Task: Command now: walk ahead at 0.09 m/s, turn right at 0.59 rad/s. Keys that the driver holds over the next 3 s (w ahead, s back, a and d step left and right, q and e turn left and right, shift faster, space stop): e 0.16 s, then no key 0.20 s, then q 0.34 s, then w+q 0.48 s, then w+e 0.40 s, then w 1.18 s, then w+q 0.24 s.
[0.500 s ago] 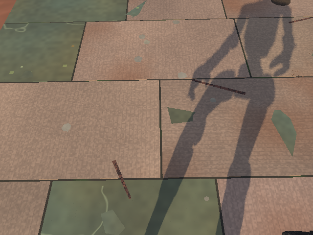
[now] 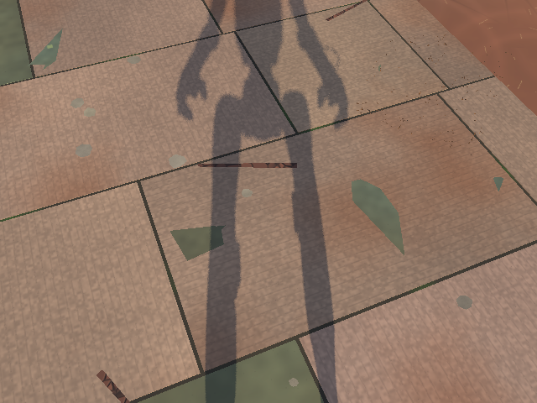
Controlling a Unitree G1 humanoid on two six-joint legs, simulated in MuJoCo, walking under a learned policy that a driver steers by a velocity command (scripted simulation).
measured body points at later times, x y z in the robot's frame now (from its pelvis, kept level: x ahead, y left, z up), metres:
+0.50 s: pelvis +0.05 -0.04 -0.01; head +0.06 -0.06 +0.44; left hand +0.27 +0.17 -0.09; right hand +0.13 -0.33 -0.13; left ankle +0.07 +0.11 -0.72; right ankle +0.06 -0.13 -0.74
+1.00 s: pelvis +0.08 -0.01 +0.00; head +0.10 -0.01 +0.45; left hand +0.11 +0.28 -0.11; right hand +0.29 -0.26 -0.08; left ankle +0.12 +0.14 -0.68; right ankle +0.05 -0.14 -0.74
